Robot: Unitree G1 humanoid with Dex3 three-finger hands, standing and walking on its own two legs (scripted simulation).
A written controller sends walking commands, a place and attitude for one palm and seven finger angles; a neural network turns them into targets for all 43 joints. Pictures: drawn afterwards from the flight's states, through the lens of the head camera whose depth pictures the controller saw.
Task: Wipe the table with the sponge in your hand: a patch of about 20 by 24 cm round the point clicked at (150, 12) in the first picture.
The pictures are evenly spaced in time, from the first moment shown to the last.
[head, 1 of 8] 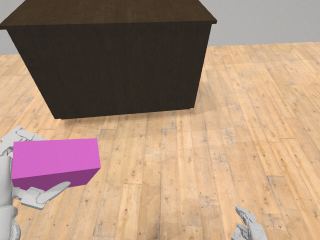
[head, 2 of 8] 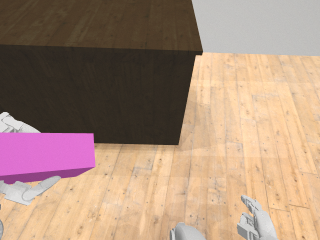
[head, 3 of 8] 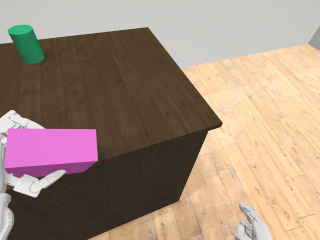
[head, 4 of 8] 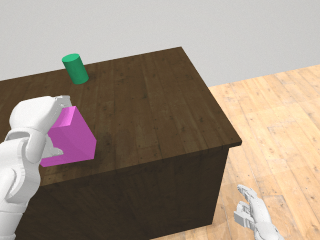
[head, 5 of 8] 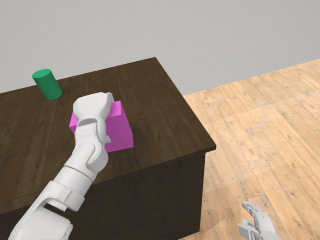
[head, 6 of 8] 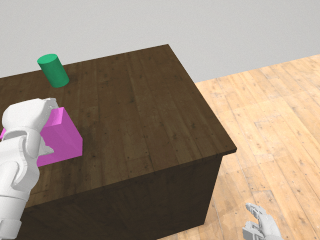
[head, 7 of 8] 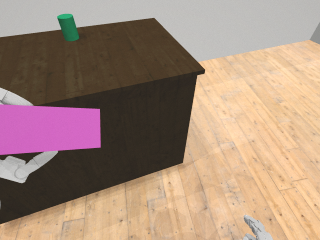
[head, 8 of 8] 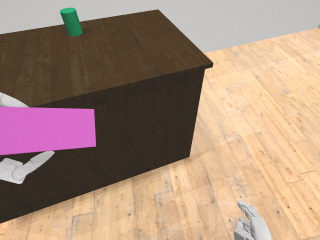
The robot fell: no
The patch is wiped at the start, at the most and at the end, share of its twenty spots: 0.00 1.00 1.00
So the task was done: yes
